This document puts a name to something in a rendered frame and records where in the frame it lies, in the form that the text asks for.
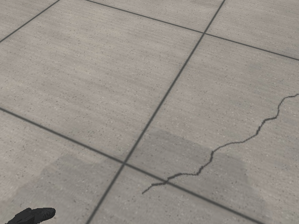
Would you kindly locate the robot left hand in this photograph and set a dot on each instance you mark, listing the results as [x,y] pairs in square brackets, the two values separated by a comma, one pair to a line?
[33,216]

